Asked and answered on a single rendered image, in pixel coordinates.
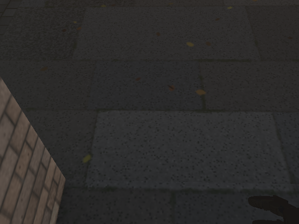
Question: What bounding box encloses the robot right hand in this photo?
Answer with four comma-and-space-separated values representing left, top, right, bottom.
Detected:
248, 195, 299, 224

